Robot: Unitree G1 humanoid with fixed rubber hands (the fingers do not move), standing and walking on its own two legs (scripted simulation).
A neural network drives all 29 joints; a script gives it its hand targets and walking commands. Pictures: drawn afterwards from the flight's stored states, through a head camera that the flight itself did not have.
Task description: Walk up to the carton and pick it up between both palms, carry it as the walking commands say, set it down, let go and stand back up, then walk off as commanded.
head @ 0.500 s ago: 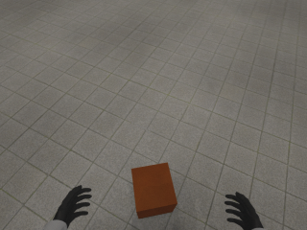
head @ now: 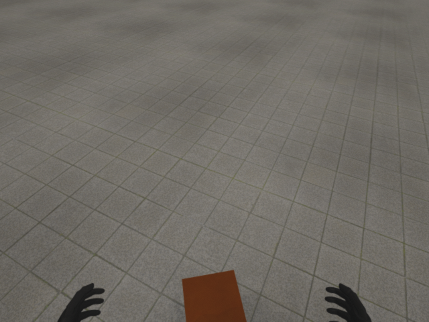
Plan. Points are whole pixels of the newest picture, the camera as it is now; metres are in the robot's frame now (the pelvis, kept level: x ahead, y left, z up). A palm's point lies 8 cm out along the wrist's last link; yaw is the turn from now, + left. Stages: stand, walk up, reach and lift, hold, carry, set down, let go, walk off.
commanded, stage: stand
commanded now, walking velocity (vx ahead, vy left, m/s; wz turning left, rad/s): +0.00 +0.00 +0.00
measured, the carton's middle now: (212, 315) +0.35 +0.00 -0.64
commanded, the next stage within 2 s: walk off in 1.54 s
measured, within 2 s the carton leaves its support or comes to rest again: neither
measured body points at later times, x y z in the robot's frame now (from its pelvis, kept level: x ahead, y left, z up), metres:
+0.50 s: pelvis -0.02 +0.00 +0.00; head -0.06 +0.00 +0.45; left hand +0.13 +0.28 -0.07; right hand +0.15 -0.26 -0.06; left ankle -0.02 +0.12 -0.73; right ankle -0.02 -0.12 -0.73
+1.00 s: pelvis -0.03 +0.00 +0.00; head -0.08 +0.00 +0.45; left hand +0.12 +0.28 -0.08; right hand +0.13 -0.26 -0.07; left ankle -0.02 +0.12 -0.73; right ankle -0.02 -0.12 -0.73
